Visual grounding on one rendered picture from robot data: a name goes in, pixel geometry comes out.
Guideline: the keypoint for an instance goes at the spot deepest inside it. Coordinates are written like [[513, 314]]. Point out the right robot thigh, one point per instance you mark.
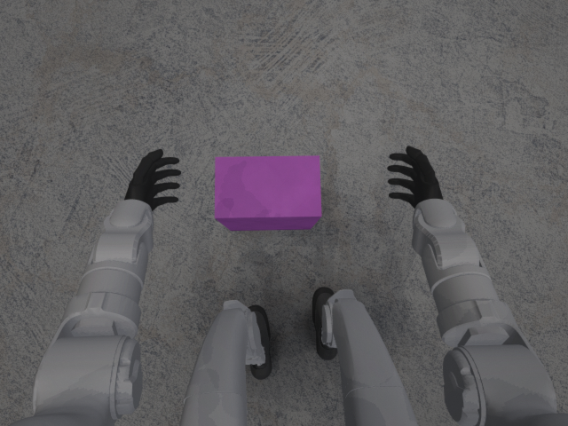
[[373, 394]]

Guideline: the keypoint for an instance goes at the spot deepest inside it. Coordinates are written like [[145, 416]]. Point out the robot right hand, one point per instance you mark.
[[424, 185]]

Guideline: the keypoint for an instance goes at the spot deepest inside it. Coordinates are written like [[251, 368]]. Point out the left robot forearm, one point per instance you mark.
[[107, 299]]

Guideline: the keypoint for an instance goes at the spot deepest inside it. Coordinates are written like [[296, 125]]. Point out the robot right foot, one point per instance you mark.
[[320, 297]]

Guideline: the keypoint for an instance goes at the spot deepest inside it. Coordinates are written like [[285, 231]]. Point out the left robot upper arm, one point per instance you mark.
[[88, 381]]

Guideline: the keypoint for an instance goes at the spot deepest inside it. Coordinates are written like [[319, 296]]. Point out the carton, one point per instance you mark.
[[256, 193]]

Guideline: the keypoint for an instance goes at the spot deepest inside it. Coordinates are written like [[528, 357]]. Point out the right robot upper arm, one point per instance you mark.
[[498, 385]]

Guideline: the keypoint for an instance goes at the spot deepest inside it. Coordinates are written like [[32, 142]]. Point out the right robot forearm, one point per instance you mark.
[[469, 310]]

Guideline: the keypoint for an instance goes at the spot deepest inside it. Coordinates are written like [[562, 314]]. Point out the robot left hand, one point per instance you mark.
[[142, 187]]

